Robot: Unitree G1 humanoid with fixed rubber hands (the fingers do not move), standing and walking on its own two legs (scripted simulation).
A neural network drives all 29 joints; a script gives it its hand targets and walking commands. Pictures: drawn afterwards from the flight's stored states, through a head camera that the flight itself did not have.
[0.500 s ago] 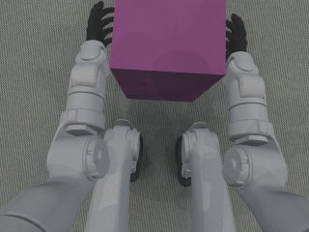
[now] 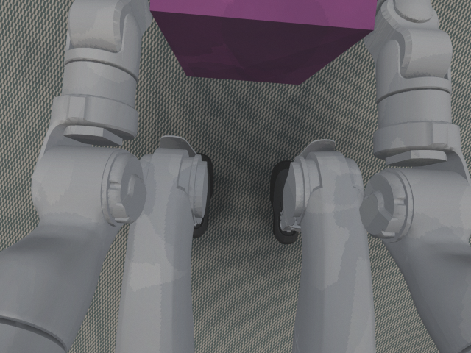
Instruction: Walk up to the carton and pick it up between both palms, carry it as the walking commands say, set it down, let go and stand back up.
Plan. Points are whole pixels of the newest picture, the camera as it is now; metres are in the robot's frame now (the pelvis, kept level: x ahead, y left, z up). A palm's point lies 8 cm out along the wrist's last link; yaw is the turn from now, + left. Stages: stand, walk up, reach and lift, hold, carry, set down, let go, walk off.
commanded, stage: set down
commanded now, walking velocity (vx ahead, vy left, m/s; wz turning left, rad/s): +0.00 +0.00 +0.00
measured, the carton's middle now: out of the picture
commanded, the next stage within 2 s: none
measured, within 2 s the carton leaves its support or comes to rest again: rests again in 1.88 s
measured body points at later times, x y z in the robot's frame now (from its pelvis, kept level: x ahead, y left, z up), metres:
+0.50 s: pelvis +0.00 +0.00 -0.04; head +0.36 +0.02 +0.21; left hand +0.58 +0.16 -0.18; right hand +0.57 -0.15 -0.19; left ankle +0.14 +0.11 -0.39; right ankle +0.13 -0.11 -0.39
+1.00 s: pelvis +0.01 -0.01 -0.05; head +0.37 +0.00 +0.22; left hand +0.58 +0.16 -0.18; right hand +0.58 -0.16 -0.19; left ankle +0.14 +0.11 -0.39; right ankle +0.13 -0.11 -0.39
